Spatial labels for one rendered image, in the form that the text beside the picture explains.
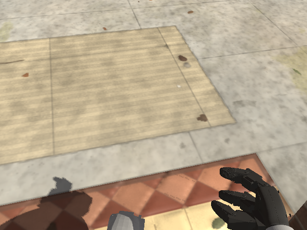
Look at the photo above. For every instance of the left robot thigh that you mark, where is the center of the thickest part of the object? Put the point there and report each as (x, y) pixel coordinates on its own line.
(125, 220)

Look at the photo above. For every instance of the right robot hand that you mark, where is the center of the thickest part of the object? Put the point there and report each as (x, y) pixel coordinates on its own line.
(264, 210)

